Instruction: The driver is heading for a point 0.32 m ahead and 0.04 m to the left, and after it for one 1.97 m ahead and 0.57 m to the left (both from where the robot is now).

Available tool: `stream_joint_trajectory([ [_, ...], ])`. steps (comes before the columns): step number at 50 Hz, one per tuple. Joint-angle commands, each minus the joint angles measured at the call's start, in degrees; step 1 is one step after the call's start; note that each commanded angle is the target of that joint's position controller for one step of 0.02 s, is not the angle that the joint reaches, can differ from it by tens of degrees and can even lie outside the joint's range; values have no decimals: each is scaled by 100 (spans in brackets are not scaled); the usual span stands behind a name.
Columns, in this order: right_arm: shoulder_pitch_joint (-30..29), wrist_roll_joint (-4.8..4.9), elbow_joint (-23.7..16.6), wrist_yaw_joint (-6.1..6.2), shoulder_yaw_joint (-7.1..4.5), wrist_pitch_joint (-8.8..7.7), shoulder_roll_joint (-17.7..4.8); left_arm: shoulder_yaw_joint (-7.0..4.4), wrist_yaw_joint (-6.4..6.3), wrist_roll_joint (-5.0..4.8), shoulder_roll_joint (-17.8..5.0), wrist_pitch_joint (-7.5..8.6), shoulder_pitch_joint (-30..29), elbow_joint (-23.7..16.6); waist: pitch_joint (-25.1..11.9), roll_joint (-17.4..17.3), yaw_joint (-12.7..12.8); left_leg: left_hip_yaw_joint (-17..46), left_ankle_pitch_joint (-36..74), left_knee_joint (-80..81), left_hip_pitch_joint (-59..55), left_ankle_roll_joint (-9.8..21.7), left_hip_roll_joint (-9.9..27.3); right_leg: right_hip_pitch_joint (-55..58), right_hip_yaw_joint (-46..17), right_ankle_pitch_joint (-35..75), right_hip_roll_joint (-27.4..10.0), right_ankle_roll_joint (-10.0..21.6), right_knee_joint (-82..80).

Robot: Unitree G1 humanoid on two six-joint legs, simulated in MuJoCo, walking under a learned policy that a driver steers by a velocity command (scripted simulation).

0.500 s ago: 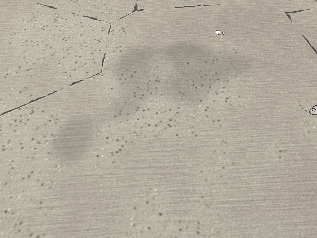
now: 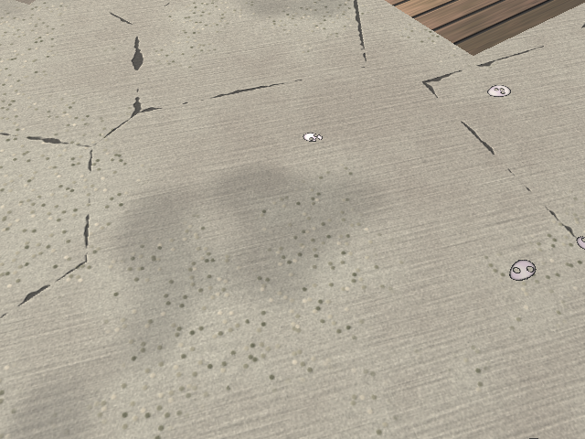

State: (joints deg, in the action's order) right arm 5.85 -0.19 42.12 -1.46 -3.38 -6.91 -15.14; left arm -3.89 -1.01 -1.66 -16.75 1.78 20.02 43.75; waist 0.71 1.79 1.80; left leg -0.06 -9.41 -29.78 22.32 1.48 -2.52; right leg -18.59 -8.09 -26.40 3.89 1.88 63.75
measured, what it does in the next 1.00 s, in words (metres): walks ahead, turning left: right foot, then left foot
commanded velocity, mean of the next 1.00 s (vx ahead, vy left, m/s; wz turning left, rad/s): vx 0.20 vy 0.00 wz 0.28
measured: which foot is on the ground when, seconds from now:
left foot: down 0.00-0.36, up 0.38-0.74, down 0.76-1.00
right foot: up 0.00-0.32, down 0.34-0.76, up 0.78-1.00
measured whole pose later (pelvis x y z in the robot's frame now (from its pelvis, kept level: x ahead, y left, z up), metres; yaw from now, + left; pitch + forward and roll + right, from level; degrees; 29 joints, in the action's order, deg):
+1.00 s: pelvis +0.24 +0.00 +0.02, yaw +22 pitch +3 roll -3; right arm 11.8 0.2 38.4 1.6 -3.7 1.3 -17.2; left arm -5.5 -2.6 0.1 -18.3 -1.0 5.0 44.9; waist 2.2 1.2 -0.6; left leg 4.3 -10.9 -26.5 18.0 3.1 -1.6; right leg -31.6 -2.3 -20.3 0.7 -3.9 58.1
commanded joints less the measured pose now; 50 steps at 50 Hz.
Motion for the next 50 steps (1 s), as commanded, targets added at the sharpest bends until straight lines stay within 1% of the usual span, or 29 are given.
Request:
stream_joint_trajectory([
  [1,637,-45,-41,25,-139,54,-552,-156,20,97,-666,140,-495,-630,-63,-598,-404,2380,-780,1629,-1915,1028,1770,-2337,-26,571,-723,-32,493],
  [2,589,-69,-11,28,-115,45,-520,-138,48,78,-551,139,-438,-630,-29,-711,-284,2077,-406,1744,-1622,997,1628,-2069,34,684,-821,-23,246],
  [4,649,-3,88,26,-126,13,-574,-80,80,80,-339,129,-404,-630,-75,-785,-209,1682,146,1930,-1449,1095,1546,-1918,234,795,-905,-64,-225],
  [8,803,78,239,68,-209,44,-932,55,134,140,-136,189,-1062,-827,-16,-595,-355,1002,867,2157,-1382,1128,1471,-1806,496,1822,-994,-169,-1670],
  [10,926,115,333,88,-200,121,-982,92,160,168,-75,246,-1465,-919,87,-580,-459,659,1844,1980,-1172,1000,1257,-1322,681,2338,-785,-236,-2472],
  [14,1363,179,561,129,-208,289,-1082,23,225,164,-252,321,-1768,-1027,-121,-732,-484,766,2528,1289,-1536,747,1290,-702,636,2775,-413,-198,-3290],
  [16,1170,210,523,171,-199,338,-1075,-75,212,224,-439,347,-1322,-879,-362,-736,-134,863,2454,686,-1496,488,1167,165,637,3173,-341,-24,-3850],
  [17,1174,180,482,175,-165,321,-965,-158,161,286,-655,348,-957,-780,-597,-660,39,773,2347,135,-1222,285,892,962,607,3796,-496,132,-4018],
  [18,1077,34,262,177,-54,279,-662,-262,68,401,-1108,326,-328,-754,-1296,-44,278,528,787,-1199,-355,-16,466,2344,-202,5915,-1532,483,-3579],
  [19,2147,27,364,174,103,282,-202,-261,34,442,-1256,190,-271,-816,-2243,1332,-27,283,-3113,-3044,983,-357,19,3759,-1560,7308,-3125,1456,-3244],
  [20,2200,152,446,191,-28,345,-774,-219,55,317,-974,69,-217,-849,-2563,1093,161,652,-3268,-3757,1173,-422,196,3436,-1774,6078,-3009,1566,-3520],
  [21,1728,225,343,221,-122,431,-980,-152,54,244,-753,21,-473,-837,-1869,787,141,516,-2919,-4050,1586,-471,355,2915,-1293,5090,-2653,1384,-3783],
  [22,1487,197,305,283,-131,541,-897,-94,39,206,-591,-1,-812,-799,-1377,556,14,389,-2555,-4005,1708,-533,518,2297,-949,4322,-2408,1220,-4023],
  [23,1440,147,307,336,-165,684,-878,-47,43,207,-461,-19,-1130,-790,-1006,547,-129,368,-2296,-3909,1511,-612,641,1583,-625,3736,-2253,1149,-4290],
  [25,1556,118,243,398,-169,904,-694,-87,42,331,-531,-1,-1569,-739,-642,741,-400,192,-1801,-3759,789,-695,655,390,-65,3071,-2036,1141,-4792],
  [27,1488,89,129,406,-182,974,-601,-111,10,346,-540,40,-1723,-673,-571,707,-463,118,-1469,-3372,588,-660,685,122,295,2887,-2042,1187,-4955],
  [30,1077,56,-100,312,-144,984,-523,-159,-68,290,-637,28,-1780,-560,-639,572,-374,70,-956,-2455,298,-516,787,195,630,2796,-2120,1183,-4976],
  [33,819,67,-279,194,-163,1004,-637,-216,-90,223,-808,-54,-1717,-437,-675,556,-300,-69,-847,-1846,7,-379,747,395,754,2679,-2273,1137,-4896],
  [35,767,70,-364,125,-200,1030,-717,-247,-73,143,-902,-107,-1674,-354,-627,548,-308,-184,-874,-1353,-182,-237,685,566,800,2525,-2348,1001,-4711],
  [37,970,44,-314,82,-249,1027,-738,-255,-75,41,-893,-169,-1666,-259,-602,410,-450,-393,-379,-396,-763,4,465,488,1050,2076,-2176,652,-4219],
  [38,1116,4,-277,110,-319,1019,-901,-224,-67,43,-720,-204,-1414,-130,-514,70,-448,-180,42,131,-1138,200,416,218,1290,1556,-1913,298,-3658],
  [39,1200,-4,-360,212,-464,998,-1484,-151,-38,204,-410,-234,-1222,-130,-368,-1414,-285,1453,1631,889,-1646,656,1515,-753,1946,401,-1218,-296,-2062],
  [40,1052,-121,-573,222,-509,939,-1934,-140,-84,310,-429,-224,-1590,-452,-209,-2239,-355,3029,2197,1169,-1669,1753,2521,-2089,1520,-1194,-359,-626,-754],
  [41,1122,-207,-584,177,-451,806,-1665,-206,-116,277,-647,-222,-1947,-488,-477,-1500,-608,2866,1826,1248,-1546,1878,2355,-2147,734,-1123,-417,-544,20],
  [42,912,-165,-583,178,-408,699,-1538,-240,-129,177,-677,-236,-1877,-459,-452,-1259,-422,2397,1584,1193,-1519,1572,2052,-2183,540,-596,-503,-440,178],
  [43,581,-46,-639,206,-381,668,-1377,-269,-175,186,-669,-253,-1679,-303,-479,-920,-250,2079,1315,1101,-1529,1241,1779,-2183,460,-133,-581,-422,102],
  [44,369,51,-692,242,-322,682,-1214,-300,-211,232,-741,-264,-1613,-246,-489,-932,-183,1926,1425,1063,-1477,1092,1683,-2125,433,148,-596,-451,32],
  [46,347,28,-754,308,-264,715,-1106,-300,-189,219,-663,-233,-1507,-212,-687,-934,-104,1748,1884,993,-1388,1081,1494,-1766,457,502,-460,-525,112],
  [50,515,66,-793,386,-313,767,-1200,-212,-149,161,-451,-180,-1686,-266,-717,-897,-238,1871,1606,902,-1680,1090,1369,-1640,374,771,-349,-648,-1056],
])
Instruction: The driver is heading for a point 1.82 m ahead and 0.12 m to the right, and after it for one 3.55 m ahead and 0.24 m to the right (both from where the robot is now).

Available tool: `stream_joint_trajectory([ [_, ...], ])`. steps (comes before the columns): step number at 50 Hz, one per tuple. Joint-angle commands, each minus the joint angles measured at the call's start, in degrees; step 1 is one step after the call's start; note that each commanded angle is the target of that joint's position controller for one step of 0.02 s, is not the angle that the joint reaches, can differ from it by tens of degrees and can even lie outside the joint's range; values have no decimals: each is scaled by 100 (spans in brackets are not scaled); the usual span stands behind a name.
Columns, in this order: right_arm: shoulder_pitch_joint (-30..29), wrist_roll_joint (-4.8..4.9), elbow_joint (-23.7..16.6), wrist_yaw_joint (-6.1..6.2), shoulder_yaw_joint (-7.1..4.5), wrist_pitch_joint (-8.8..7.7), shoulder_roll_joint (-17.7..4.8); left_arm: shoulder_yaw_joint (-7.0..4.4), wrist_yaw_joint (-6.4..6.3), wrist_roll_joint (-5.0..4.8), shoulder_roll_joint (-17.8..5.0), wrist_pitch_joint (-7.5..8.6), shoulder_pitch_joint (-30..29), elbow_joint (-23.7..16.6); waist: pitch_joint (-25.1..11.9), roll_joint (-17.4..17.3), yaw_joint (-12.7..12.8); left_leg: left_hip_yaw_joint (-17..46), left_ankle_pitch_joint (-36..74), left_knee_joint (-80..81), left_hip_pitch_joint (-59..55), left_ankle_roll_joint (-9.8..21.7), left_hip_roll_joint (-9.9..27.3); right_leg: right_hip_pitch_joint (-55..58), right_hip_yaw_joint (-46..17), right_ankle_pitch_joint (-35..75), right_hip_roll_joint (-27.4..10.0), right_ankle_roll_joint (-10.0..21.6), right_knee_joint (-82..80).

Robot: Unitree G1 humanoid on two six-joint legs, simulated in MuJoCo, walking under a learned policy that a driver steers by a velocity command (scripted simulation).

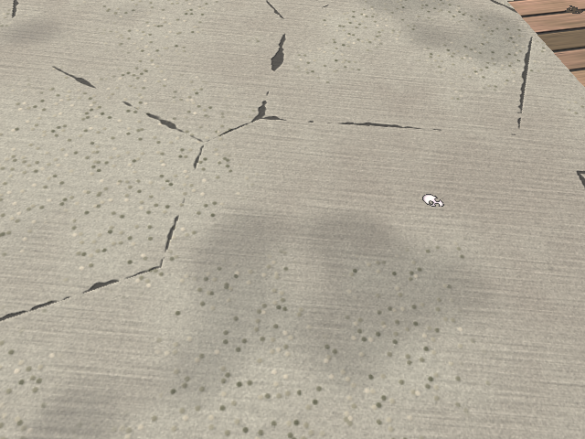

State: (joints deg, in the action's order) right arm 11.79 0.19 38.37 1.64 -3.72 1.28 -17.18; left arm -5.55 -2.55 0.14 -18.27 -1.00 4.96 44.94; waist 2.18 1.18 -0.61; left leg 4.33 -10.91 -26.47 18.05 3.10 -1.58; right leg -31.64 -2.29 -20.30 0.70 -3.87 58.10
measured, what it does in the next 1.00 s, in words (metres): steps on the spot: right foot, then left foot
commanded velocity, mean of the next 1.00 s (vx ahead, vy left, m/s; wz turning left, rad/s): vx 0.00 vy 0.00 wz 0.25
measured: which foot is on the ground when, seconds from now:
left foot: down 0.00-0.24, up 0.26-0.56, down 0.58-1.00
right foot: up 0.00-0.22, down 0.24-1.00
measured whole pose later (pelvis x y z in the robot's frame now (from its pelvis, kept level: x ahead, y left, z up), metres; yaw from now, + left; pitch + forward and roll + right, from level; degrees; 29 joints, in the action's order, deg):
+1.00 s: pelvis +0.00 +0.00 -0.01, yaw +13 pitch -2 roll +0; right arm 11.7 -0.8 44.1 0.6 -1.4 0.1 -13.3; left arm -2.1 -1.6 0.4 -16.0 -0.2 10.3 55.1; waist 2.1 -0.1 1.3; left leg 2.7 -17.0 -28.9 10.2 1.2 -1.8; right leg -10.4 -1.6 -14.8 -3.0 -3.7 26.8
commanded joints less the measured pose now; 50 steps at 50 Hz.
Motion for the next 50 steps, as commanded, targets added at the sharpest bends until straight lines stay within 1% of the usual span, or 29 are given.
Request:
stream_joint_trajectory([
  [1,-82,29,-437,88,-296,-31,-1033,-31,25,-20,-282,106,-222,-398,-847,-882,-23,1507,1559,563,-1206,939,1251,-201,-227,172,-6,-96,-772],
  [4,-133,8,-504,63,-330,24,-1103,-23,90,-48,-334,138,-238,-409,-765,-1009,-68,1818,1236,556,-893,1004,1220,296,-253,65,86,-98,-1379],
  [7,-228,34,-560,12,-336,65,-1095,-38,160,-80,-410,201,-148,-408,-759,-1076,-71,2206,1405,450,-846,1001,1164,683,-283,-60,174,-29,-1925],
  [9,-343,79,-603,4,-332,96,-1075,-52,213,-90,-434,255,22,-385,-798,-1089,21,2413,1612,287,-895,913,1067,1023,-269,114,206,60,-2564],
  [10,-454,120,-635,16,-323,121,-1051,-66,239,-87,-437,282,213,-333,-815,-1057,162,2403,1561,148,-811,778,929,1400,-204,552,204,134,-3206],
  [11,-481,140,-657,39,-292,137,-958,-97,251,-55,-520,297,445,-255,-869,-952,253,2237,1176,-51,-588,546,752,1939,-210,1259,-6,250,-3774],
  [12,-248,75,-660,45,-215,134,-685,-165,229,43,-849,279,562,-271,-1015,-238,126,1749,-16,-806,13,220,347,2616,-977,1718,-948,592,-3949],
  [13,-12,73,-759,31,-190,81,-550,-233,204,156,-1291,209,358,-285,-699,1324,-219,619,-2076,-1727,1210,-147,-669,2775,-2286,2859,-1924,1483,-4068],
  [14,-43,-46,-687,37,-316,14,-1025,-156,200,216,-944,236,301,-406,-702,1192,5,594,-2690,-3113,1360,-437,-427,2459,-2752,3016,-2438,2125,-4109],
  [15,18,5,-569,20,-411,10,-1220,-71,173,162,-703,250,70,-486,-612,784,-70,683,-2359,-3736,1363,-518,-328,2338,-2286,2891,-2170,2047,-4041],
  [16,83,17,-437,30,-414,52,-1122,-33,160,81,-576,245,-155,-501,-490,592,-161,652,-2045,-3946,1373,-615,-299,2290,-1765,2673,-1764,1765,-3949],
  [17,89,1,-389,51,-384,95,-987,1,152,-4,-502,243,-198,-499,-417,585,-121,671,-1790,-4044,1492,-696,-299,2371,-1518,2601,-1575,1621,-3901],
  [18,67,13,-373,47,-328,120,-805,38,137,-29,-469,233,-140,-461,-395,589,-80,646,-1640,-4050,1447,-766,-312,2384,-1323,2852,-1473,1617,-3867],
  [20,-87,50,-437,28,-225,111,-556,63,121,-3,-437,187,27,-375,-449,704,6,375,-1468,-3423,1233,-847,-246,2514,-968,3015,-1269,1621,-3852],
  [22,-256,22,-490,9,-119,94,-365,75,113,13,-456,147,46,-341,-568,863,100,95,-1453,-2370,752,-882,3,2611,-780,3049,-1197,1584,-3768],
  [23,-341,9,-514,-8,-68,86,-282,62,122,10,-529,120,74,-323,-585,966,169,-76,-1505,-1859,419,-875,90,2536,-742,3079,-1197,1588,-3755],
  [25,-334,53,-471,-20,-86,75,-395,30,148,-18,-704,73,265,-248,-588,1040,269,-306,-1263,-1046,-17,-847,75,2513,-858,3152,-1275,1628,-3682],
  [27,15,37,-260,-31,-105,65,-417,81,170,-103,-654,66,254,-185,-520,870,55,-446,-76,457,-759,-658,9,2290,-807,2997,-1186,1449,-3511],
  [28,21,-9,-251,-21,-114,63,-536,125,186,-115,-557,116,479,-93,-514,686,74,-209,526,883,-1253,-494,138,2028,-784,2671,-1105,1171,-3496],
  [29,77,-58,-306,28,-152,71,-832,194,229,20,-412,204,585,-94,-738,107,176,427,1782,654,-1885,-292,730,1631,-548,2063,-885,775,-3221],
  [30,-140,-123,-282,34,-170,88,-1011,264,270,112,-146,288,788,-81,-796,-914,507,708,1899,290,-1571,125,1082,1613,-12,891,-387,400,-3242],
  [31,-291,-134,-329,-44,-76,52,-579,272,258,148,-265,290,493,-45,-761,-824,289,702,1075,355,-1066,293,1020,2032,46,762,-382,179,-3300],
  [32,-307,-165,-288,-93,-27,8,-406,246,258,128,-370,276,269,-33,-577,-680,191,583,517,391,-943,174,807,2048,84,979,-332,102,-3280],
  [33,-248,-182,-239,-102,-40,-26,-472,236,233,90,-392,252,212,20,-457,-617,128,487,342,408,-846,55,665,2024,115,1078,-311,118,-3204],
  [34,-232,-164,-205,-108,-36,-68,-502,235,206,73,-399,212,236,47,-323,-693,134,489,402,421,-750,-3,645,1991,98,1187,-319,136,-3192],
  [36,-136,-135,-126,-96,-1,-130,-440,239,177,57,-385,175,325,135,-214,-682,162,469,504,403,-638,-47,624,2026,66,1261,-353,152,-3241],
  [39,-127,-123,-70,-83,27,-149,-390,244,148,53,-344,157,396,311,-174,-538,164,462,449,407,-591,-44,589,2090,75,1282,-357,120,-3266],
  [44,-123,-112,66,-80,42,-176,-364,231,105,36,-371,142,452,577,-155,-333,168,425,466,419,-590,-38,528,2171,59,1359,-383,72,-3324],
  [50,-60,-94,318,-80,48,-194,-333,222,60,19,-404,137,510,870,-211,-224,170,318,646,398,-659,-45,446,2251,57,1454,-398,65,-3353],
])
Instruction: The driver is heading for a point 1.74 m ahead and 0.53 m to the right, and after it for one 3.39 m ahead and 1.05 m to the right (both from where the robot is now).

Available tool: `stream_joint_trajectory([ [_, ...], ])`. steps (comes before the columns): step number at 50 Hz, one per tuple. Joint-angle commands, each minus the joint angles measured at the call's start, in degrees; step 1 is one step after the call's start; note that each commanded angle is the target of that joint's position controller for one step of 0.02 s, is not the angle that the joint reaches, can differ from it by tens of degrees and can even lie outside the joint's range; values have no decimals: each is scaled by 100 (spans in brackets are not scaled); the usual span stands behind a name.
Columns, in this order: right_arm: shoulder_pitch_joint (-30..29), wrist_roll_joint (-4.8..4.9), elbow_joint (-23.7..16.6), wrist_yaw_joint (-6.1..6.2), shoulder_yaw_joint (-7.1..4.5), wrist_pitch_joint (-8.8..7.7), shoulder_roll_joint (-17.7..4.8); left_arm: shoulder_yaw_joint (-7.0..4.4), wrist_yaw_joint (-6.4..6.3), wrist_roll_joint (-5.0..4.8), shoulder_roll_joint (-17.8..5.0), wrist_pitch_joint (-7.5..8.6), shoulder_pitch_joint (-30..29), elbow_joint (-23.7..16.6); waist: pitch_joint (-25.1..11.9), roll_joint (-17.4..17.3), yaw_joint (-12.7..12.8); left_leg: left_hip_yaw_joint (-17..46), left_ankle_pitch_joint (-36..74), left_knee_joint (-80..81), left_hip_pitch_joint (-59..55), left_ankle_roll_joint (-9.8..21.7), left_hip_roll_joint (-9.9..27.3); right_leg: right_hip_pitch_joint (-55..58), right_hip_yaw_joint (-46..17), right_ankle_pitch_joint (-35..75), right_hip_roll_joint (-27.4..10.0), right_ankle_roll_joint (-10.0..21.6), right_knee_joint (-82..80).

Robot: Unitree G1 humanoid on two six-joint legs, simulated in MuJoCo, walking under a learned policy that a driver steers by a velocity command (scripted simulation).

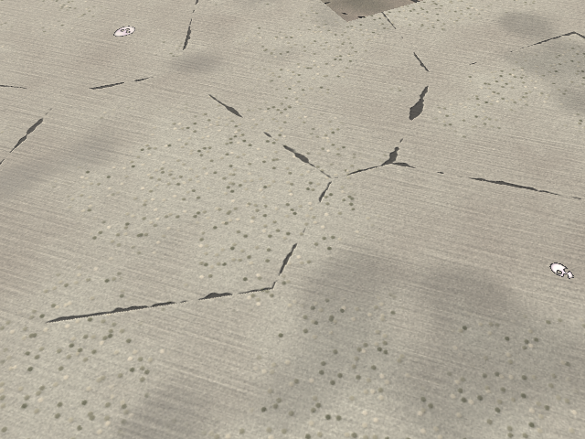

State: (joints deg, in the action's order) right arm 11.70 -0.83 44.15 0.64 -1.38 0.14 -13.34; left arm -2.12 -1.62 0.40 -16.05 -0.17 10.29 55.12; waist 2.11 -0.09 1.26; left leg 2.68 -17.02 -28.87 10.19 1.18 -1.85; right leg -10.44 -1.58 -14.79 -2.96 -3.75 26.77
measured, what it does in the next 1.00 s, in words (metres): stands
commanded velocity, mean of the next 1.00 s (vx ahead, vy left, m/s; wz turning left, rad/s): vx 0.00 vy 0.00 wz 0.01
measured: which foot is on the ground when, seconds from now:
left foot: down 0.00-1.00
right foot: down 0.00-1.00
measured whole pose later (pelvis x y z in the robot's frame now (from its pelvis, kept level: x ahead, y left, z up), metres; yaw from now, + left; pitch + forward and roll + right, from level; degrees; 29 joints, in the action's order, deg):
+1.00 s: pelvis +0.00 -0.01 +0.00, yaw +0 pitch -1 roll +0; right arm 14.8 0.1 60.3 1.9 -0.5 0.0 -12.1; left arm -0.9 -2.9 0.0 -11.8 -0.4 14.6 64.0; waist 2.3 0.1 0.5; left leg 2.4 -16.5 -28.1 10.2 0.0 -0.9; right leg -11.5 -1.7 -15.1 -2.2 -2.6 27.9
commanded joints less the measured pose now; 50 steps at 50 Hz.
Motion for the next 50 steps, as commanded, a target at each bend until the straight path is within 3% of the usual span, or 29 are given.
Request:
stream_joint_trajectory([
  [1,-38,10,-212,22,-185,-80,-713,-121,-40,-10,-629,52,-14,-102,-205,-91,-17,464,1276,636,121,143,459,137,-12,910,-32,55,-223],
  [22,237,61,761,99,-109,-73,-671,-74,-119,-32,-475,1,222,555,-43,-21,-31,170,1185,624,158,33,267,73,65,881,55,129,-281],
  [50,580,93,1514,144,-1,-48,-440,39,-147,-41,-148,2,750,801,118,12,-85,17,922,622,272,-37,194,-97,126,718,154,198,-269],
])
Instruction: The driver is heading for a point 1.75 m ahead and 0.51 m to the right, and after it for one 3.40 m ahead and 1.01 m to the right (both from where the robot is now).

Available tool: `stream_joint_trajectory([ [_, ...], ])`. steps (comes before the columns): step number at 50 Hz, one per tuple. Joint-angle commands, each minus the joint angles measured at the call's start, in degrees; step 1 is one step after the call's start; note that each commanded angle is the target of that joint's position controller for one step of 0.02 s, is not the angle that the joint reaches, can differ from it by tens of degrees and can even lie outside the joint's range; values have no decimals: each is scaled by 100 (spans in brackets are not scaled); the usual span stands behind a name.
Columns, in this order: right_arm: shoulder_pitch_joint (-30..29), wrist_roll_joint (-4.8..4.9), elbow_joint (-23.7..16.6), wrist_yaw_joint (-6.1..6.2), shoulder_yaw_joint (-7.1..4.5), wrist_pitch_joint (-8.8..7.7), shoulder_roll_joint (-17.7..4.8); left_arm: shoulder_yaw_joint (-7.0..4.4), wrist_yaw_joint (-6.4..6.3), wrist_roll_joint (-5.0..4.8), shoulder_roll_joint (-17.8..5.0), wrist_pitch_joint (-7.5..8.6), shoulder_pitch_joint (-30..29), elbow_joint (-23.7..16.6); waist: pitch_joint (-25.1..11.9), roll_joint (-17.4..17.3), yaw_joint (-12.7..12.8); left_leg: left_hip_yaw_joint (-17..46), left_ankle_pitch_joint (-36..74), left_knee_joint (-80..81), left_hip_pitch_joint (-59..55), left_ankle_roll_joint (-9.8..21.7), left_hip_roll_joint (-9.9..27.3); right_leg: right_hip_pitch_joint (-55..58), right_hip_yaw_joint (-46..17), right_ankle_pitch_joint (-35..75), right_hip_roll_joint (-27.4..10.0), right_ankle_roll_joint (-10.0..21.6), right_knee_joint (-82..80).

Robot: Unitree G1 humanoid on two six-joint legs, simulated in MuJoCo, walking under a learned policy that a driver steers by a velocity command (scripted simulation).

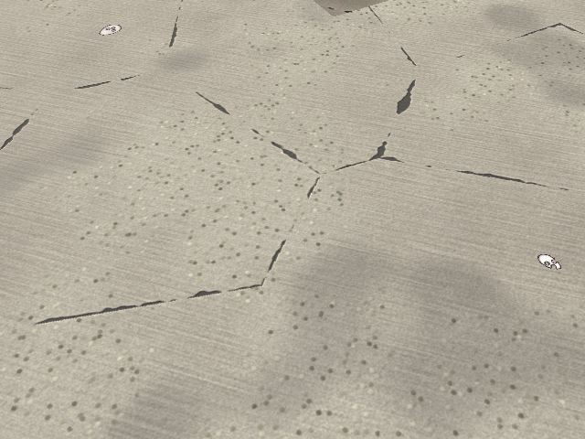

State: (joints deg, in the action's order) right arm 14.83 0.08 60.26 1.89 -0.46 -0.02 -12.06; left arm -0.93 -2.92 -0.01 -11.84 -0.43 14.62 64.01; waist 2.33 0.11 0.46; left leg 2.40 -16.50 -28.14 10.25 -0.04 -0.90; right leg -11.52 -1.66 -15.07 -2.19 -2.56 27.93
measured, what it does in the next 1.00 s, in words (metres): walks ahead: left foot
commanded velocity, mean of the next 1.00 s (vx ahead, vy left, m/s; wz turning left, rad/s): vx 0.30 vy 0.00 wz -0.03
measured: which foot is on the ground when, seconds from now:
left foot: down 0.00-0.42, up 0.44-0.82, down 0.84-1.00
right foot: down 0.00-0.86, up 0.88-1.00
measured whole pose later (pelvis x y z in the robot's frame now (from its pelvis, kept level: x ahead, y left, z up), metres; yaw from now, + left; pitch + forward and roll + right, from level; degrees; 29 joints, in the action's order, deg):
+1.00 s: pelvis +0.33 +0.02 +0.00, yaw -3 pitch +0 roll +1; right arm 9.0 0.0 54.7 -2.1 -2.9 -6.3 -13.5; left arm -2.7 -1.2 -2.3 -13.6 5.0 19.0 55.7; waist 2.4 2.1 0.2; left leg -5.9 -8.9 -24.5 15.8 3.7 -2.3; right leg -25.8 -3.4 -18.3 -3.8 3.2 69.7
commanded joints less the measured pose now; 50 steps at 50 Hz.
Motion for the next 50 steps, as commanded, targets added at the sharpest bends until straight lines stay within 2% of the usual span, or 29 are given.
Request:
stream_joint_trajectory([
  [1,281,2,-83,20,-90,-32,-558,-78,-17,-1,-559,29,337,-86,101,-7,-6,42,863,547,271,83,99,6,134,741,80,82,-384],
  [8,371,6,7,29,-75,-26,-494,-61,-18,-5,-495,37,458,-83,131,-3,-14,19,820,533,304,67,92,-33,137,704,96,102,-378],
  [9,475,3,71,36,-60,-18,-432,-42,-20,-4,-417,32,573,-26,-6,-26,-16,-29,233,575,252,79,40,22,218,188,169,114,-372],
  [11,489,72,59,72,-127,10,-612,-71,-46,-63,-461,24,586,-47,247,-154,-39,37,-1825,600,573,271,-7,-322,407,-1532,386,250,-76],
  [13,538,108,-14,69,-169,-51,-711,-70,-36,-67,-434,116,467,-182,709,-316,-97,522,-2909,835,931,537,317,-889,316,-2210,345,413,152],
  [16,960,176,38,2,-297,-226,-1001,-17,102,-98,-137,399,344,-357,666,-1036,-226,1971,-3278,1458,477,1103,1287,-1394,526,-1210,382,439,1231],
  [17,903,189,1,-12,-319,-254,-1030,-16,153,-125,-125,477,333,-399,712,-1100,-180,2379,-3247,1630,719,1265,1541,-1230,417,-1067,285,535,1456],
  [19,280,208,-236,-42,-287,-278,-940,-26,218,-180,-80,585,819,-292,827,-971,259,1952,-2771,1428,1401,1093,1332,-264,390,-1088,253,781,551],
  [20,-138,227,-400,-55,-258,-288,-843,-66,218,-165,-154,605,1387,-97,844,-694,540,1352,-2141,844,1909,826,927,606,162,-836,199,832,-197],
  [21,-446,213,-570,-64,-170,-355,-472,-218,215,-133,-666,632,2156,117,641,474,772,220,-1168,-839,2621,402,197,1415,-1219,-1256,-552,1070,-909],
  [22,-479,189,-817,-43,-131,-491,-301,-421,306,-133,-1495,689,2784,189,354,1952,859,-343,-1264,-2563,3438,188,-250,2017,-3591,-1367,-1853,1772,-1797],
  [23,-511,229,-826,-63,-182,-592,-538,-283,317,-11,-1059,751,2449,77,429,1187,601,211,-1385,-3656,3855,281,24,1950,-4037,-1127,-2080,1884,-1839],
  [24,-344,266,-760,-129,-183,-659,-520,-216,326,-7,-786,788,2055,-76,601,764,376,305,-938,-4136,4086,403,246,1907,-3386,-660,-1908,1729,-1732],
  [26,-421,205,-726,-200,-248,-738,-617,-138,373,-60,-598,749,1681,-231,585,411,243,114,-112,-3997,4264,492,562,1976,-2194,407,-1503,1418,-1785],
  [28,-637,160,-801,-284,-293,-727,-572,-42,337,-19,-305,632,1850,-205,438,567,267,-142,283,-3511,3929,417,681,1908,-1278,1487,-1104,1182,-1850],
  [31,-1229,138,-1039,-366,-179,-642,-208,-40,208,29,-477,529,1837,-333,495,472,295,-437,845,-2379,3517,195,579,1387,-669,1880,-892,1204,-2037],
  [33,-1839,141,-1285,-384,-100,-629,-111,-75,142,31,-701,520,1763,-439,624,494,374,-614,1335,-1336,2849,102,373,778,-426,1692,-782,1211,-2249],
  [37,-2244,193,-1542,-436,-128,-606,-441,-187,117,-107,-896,557,1876,-399,749,641,259,-522,1645,-491,2337,275,281,1008,-350,1940,-1107,1202,-2329],
  [39,-2007,178,-1550,-454,-228,-636,-682,-240,124,-89,-969,523,1748,-432,447,684,-18,-535,1508,-310,1875,471,138,1477,-219,3404,-1222,1061,-1780],
  [40,-1576,177,-1450,-440,-317,-639,-840,-271,129,-52,-1029,480,1669,-461,66,791,-275,-635,1375,-374,1276,582,-28,1613,-107,4542,-1206,978,-1179],
  [41,-673,200,-1173,-406,-454,-622,-1050,-266,137,-4,-996,421,1582,-509,-498,801,-713,-726,1317,-382,191,736,-201,1469,63,5269,-1021,854,-137],
  [42,306,203,-909,-351,-571,-583,-1293,-227,157,42,-953,406,1464,-628,-1083,693,-1146,-253,1215,-457,-1364,961,219,503,138,4601,-810,679,1225],
  [43,1123,17,-766,-304,-698,-542,-1834,-34,228,52,-198,483,2070,-744,-2088,-720,-927,2382,-112,-61,-3502,1803,1869,-1651,272,1696,136,333,3642],
  [44,1042,9,-731,-336,-577,-542,-1514,25,264,-96,-28,653,2110,-647,-2573,-1347,-862,4373,-737,1175,-3504,2076,2495,-2343,-599,-1555,582,382,4937],
  [45,424,62,-777,-350,-464,-584,-1142,-134,275,-296,-548,751,1537,-846,-1442,-1043,-718,3613,-826,1349,-2538,1711,2293,-2880,-742,-1341,239,513,5340],
  [46,-109,74,-881,-354,-390,-619,-885,-181,242,-364,-721,775,1047,-982,-779,-586,-521,2562,-319,1440,-1522,1465,2121,-2821,-547,-817,-110,600,5182],
  [47,-492,28,-888,-391,-345,-677,-715,-221,178,-316,-676,736,850,-1014,-426,-210,-292,1842,252,1632,-650,1276,1892,-2523,-464,-393,-354,612,4795],
  [48,-699,-24,-861,-411,-301,-730,-534,-284,133,-248,-620,629,938,-962,-308,-323,-61,1194,583,1797,-134,1093,1614,-2123,-498,-144,-546,632,4444],
  [50,-639,-68,-710,-410,-305,-760,-457,-288,130,-232,-335,427,1193,-887,-173,-505,115,555,821,2058,397,1059,1424,-1752,-469,-24,-621,652,4216],
])
Next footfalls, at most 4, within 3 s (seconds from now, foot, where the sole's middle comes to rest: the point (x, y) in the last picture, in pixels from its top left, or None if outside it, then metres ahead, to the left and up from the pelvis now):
0.84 left None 0.42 0.10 -0.77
1.40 right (376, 361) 0.70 -0.17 -0.77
1.88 left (340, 251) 1.04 -0.10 -0.77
2.36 right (464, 240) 1.09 -0.46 -0.77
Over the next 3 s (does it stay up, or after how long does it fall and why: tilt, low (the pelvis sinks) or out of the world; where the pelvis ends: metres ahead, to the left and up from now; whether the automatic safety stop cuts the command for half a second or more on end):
stays up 1.33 -0.42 -0.02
